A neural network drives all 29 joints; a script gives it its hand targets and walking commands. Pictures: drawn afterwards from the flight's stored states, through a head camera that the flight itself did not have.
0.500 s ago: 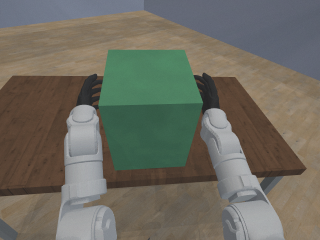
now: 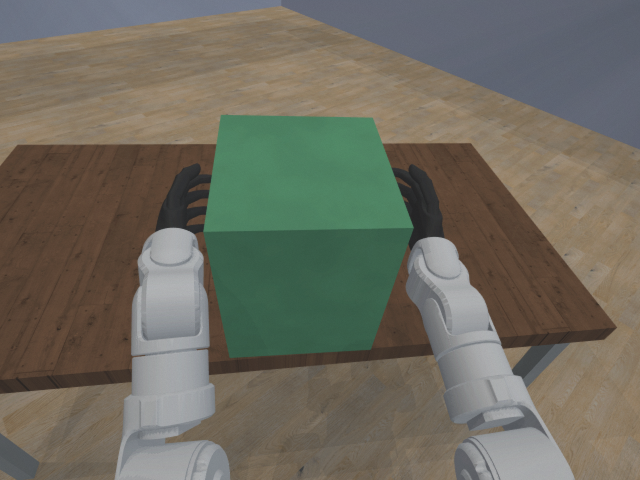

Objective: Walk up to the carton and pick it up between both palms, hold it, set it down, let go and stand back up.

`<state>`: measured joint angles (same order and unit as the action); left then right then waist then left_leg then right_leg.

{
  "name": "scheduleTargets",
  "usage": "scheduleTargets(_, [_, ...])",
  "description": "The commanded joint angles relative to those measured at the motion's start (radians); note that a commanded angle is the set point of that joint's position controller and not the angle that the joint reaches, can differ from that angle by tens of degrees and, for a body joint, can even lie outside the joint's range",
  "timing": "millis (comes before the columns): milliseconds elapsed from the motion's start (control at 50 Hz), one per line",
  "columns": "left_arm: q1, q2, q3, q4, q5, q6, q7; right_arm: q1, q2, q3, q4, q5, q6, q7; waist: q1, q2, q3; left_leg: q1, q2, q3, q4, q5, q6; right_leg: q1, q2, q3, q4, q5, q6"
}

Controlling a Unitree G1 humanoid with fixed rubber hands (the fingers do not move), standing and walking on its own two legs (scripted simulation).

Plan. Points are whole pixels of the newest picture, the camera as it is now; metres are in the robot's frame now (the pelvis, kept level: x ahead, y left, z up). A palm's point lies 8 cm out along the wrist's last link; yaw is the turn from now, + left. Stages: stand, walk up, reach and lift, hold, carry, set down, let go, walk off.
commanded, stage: hold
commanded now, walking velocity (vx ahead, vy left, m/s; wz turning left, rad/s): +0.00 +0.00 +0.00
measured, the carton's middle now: (300, 239) +0.40 +0.00 +0.11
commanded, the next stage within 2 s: none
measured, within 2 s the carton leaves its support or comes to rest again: neither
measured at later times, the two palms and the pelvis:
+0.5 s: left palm (164, 230) +0.35 +0.16 +0.17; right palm (410, 223) +0.36 -0.13 +0.17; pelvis +0.01 -0.01 +0.00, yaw +1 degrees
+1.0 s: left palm (173, 221) +0.37 +0.15 +0.17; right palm (415, 210) +0.37 -0.14 +0.18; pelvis +0.01 -0.01 +0.00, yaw +1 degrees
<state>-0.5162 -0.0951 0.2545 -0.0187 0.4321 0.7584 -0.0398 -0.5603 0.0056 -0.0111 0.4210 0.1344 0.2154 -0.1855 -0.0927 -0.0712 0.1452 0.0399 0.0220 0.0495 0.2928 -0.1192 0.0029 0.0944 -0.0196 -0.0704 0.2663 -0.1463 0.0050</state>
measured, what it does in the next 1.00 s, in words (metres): stands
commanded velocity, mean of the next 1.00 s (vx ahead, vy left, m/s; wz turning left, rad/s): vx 0.00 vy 0.00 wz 0.00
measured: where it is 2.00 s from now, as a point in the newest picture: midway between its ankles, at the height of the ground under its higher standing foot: outside the picture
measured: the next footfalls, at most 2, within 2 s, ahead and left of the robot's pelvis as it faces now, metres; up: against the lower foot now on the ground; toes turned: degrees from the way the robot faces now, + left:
none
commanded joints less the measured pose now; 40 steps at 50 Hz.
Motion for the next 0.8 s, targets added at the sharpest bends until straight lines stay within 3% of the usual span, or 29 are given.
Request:
scheduleTargets(0, [-0.624, -0.391, -0.397, -0.127, -0.189, -0.092, -0.151, -0.726, 0.436, 0.332, -0.274, 0.018, -0.086, 0.125, 0.02, 0.069, -0.451, 0.143, -0.028, 0.04, -0.025, 0.107, 0.004, -0.03, 0.059, -0.056, -0.039, 0.033, -0.002])
scheduleTargets(100, [-0.651, -0.377, -0.372, -0.085, -0.204, -0.115, -0.152, -0.739, 0.487, 0.348, -0.255, 0.001, -0.085, 0.105, 0.023, 0.033, -0.506, 0.122, -0.056, 0.046, -0.011, 0.078, 0.031, 0.014, 0.036, -0.031, -0.034, 0.124, 0.028])
scheduleTargets(180, [-0.613, -0.343, -0.285, -0.004, -0.155, -0.101, -0.178, -0.672, 0.492, 0.312, -0.156, -0.02, -0.054, 0.092, 0.02, 0.009, -0.387, 0.056, -0.065, 0.056, -0.055, -0.014, 0.045, 0.035, 0.02, -0.025, -0.046, 0.103, 0.05])
scheduleTargets(240, [-0.603, -0.337, -0.259, 0.01, -0.134, -0.091, -0.203, -0.644, 0.488, 0.295, -0.122, -0.017, -0.037, 0.085, 0.013, 0.015, -0.33, 0.049, -0.066, 0.056, -0.069, -0.015, 0.041, 0.039, 0.018, -0.03, -0.054, 0.098, 0.055])
scheduleTargets(300, [-0.597, -0.346, -0.284, -0.023, -0.136, -0.09, -0.218, -0.64, 0.484, 0.309, -0.148, 0.003, -0.044, 0.077, -0.003, 0.037, -0.345, 0.08, -0.064, 0.048, -0.047, 0.062, 0.024, 0.071, 0.026, -0.037, -0.041, 0.19, 0.053])
scheduleTargets(400, [-0.584, -0.375, -0.398, -0.155, -0.198, -0.112, -0.209, -0.644, 0.469, 0.372, -0.283, 0.058, -0.077, 0.062, -0.04, 0.096, -0.485, 0.187, -0.061, 0.025, 0.046, 0.315, -0.035, 0.092, 0.053, -0.06, -0.002, 0.355, 0.047])
scheduleTargets(500, [-0.571, -0.375, -0.472, -0.213, -0.228, -0.127, -0.167, -0.604, 0.421, 0.368, -0.329, 0.061, -0.079, 0.077, -0.05, 0.137, -0.486, 0.255, -0.038, 0.003, 0.065, 0.383, -0.074, -0.019, 0.081, -0.088, -0.015, 0.237, 0.021])
scheduleTargets(540, [-0.645, -0.382, -0.464, -0.157, -0.215, -0.131, -0.149, -0.665, 0.422, 0.311, -0.247, 0.004, -0.08, 0.105, -0.039, 0.128, -0.409, 0.182, -0.027, 0.0, 0.011, 0.166, -0.047, -0.088, 0.058, -0.083, -0.028, 0.055, 0.009])
scheduleTargets(600, [-0.614, -0.378, -0.415, -0.102, -0.179, -0.11, -0.134, -0.676, 0.397, 0.273, -0.192, -0.02, -0.084, 0.132, -0.001, 0.109, -0.349, 0.131, -0.01, 0.008, -0.042, 0.064, -0.022, -0.093, 0.059, -0.081, -0.034, -0.039, -0.004])
scheduleTargets(660, [-0.634, -0.379, -0.378, -0.053, -0.167, -0.096, -0.137, -0.72, 0.399, 0.239, -0.152, -0.038, -0.091, 0.146, 0.012, 0.085, -0.352, 0.099, -0.008, 0.019, -0.061, 0.013, -0.005, -0.069, 0.058, -0.075, -0.035, -0.059, -0.002])
scheduleTargets(720, [-0.648, -0.365, -0.328, -0.016, -0.153, -0.092, -0.148, -0.738, 0.41, 0.228, -0.107, -0.042, -0.089, 0.149, 0.019, 0.058, -0.365, 0.112, -0.02, 0.031, -0.052, 0.045, 0.008, -0.059, 0.054, -0.067, -0.042, -0.03, 0.004])
scheduleTargets(780, [-0.645, -0.373, -0.345, -0.047, -0.165, -0.103, -0.146, -0.748, 0.421, 0.263, -0.14, -0.019, -0.107, 0.142, 0.017, 0.065, -0.481, 0.182, -0.031, 0.032, -0.001, 0.181, 0.0, -0.023, 0.058, -0.064, -0.03, 0.101, 0.009])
